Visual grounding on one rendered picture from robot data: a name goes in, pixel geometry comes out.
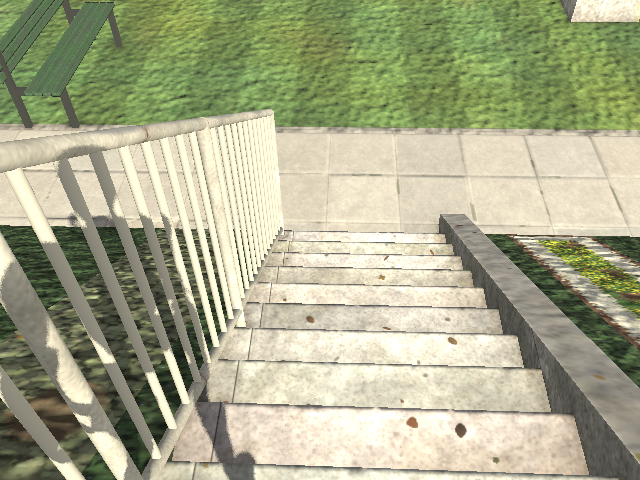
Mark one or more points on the stairs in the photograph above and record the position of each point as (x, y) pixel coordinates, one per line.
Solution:
(372, 356)

